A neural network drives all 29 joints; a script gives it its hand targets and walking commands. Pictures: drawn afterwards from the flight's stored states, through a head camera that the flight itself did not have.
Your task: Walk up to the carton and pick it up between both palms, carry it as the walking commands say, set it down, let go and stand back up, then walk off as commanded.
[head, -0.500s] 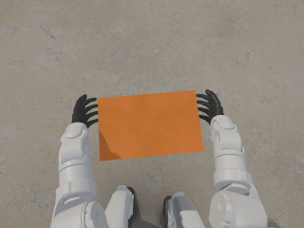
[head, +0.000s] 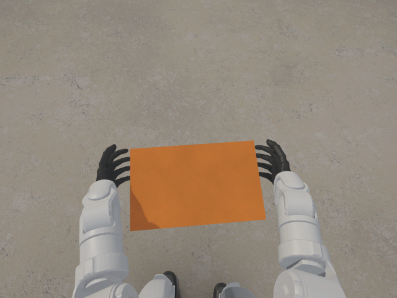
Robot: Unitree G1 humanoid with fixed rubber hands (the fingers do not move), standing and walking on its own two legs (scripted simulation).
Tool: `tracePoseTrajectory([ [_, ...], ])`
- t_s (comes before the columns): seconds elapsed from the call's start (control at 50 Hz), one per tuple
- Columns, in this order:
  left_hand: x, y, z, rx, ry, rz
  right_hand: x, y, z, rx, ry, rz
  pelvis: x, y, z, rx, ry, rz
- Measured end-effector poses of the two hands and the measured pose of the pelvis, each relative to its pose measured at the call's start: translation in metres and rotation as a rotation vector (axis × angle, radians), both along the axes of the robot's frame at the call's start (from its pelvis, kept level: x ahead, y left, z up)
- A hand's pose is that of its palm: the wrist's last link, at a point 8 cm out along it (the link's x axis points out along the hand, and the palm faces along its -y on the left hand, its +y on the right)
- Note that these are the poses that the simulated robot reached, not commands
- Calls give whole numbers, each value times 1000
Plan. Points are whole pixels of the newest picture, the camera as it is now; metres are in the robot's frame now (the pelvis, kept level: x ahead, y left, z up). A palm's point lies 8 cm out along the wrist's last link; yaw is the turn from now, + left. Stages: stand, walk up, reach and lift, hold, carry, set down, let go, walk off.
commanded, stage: reach and lift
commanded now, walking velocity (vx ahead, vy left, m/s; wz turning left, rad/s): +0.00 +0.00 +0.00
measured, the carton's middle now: (194, 187) +0.36 +0.02 -0.11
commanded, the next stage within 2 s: hold in 2.00 s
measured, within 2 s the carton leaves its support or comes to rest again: neither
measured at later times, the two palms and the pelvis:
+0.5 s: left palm (100, 177) +0.32 +0.19 +0.05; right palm (296, 173) +0.34 -0.17 +0.04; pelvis +0.02 +0.00 +0.03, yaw +0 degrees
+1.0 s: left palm (95, 170) +0.31 +0.19 +0.10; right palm (309, 171) +0.33 -0.17 +0.08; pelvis +0.03 -0.01 +0.04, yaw +0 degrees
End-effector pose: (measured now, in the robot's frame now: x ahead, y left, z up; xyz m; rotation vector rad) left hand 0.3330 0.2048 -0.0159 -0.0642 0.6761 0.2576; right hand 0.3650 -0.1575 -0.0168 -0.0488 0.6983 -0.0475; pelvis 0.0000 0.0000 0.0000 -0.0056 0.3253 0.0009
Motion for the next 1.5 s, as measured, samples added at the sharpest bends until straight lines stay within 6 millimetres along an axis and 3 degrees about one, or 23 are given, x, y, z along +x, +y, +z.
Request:
tracePoseTrajectory([
  [0.42,-14,-8,58,11,-47,-1,-20,-7,53,-13,-30,-22,16,-1,28,7,-204,-9],
  [0.9,-23,-14,110,39,-113,18,-33,-8,99,-34,-81,-39,33,-10,37,13,-398,-4],
  [1.5,-14,-25,106,59,-68,-68,-46,-20,100,-47,-63,-108,33,0,37,10,-407,11],
])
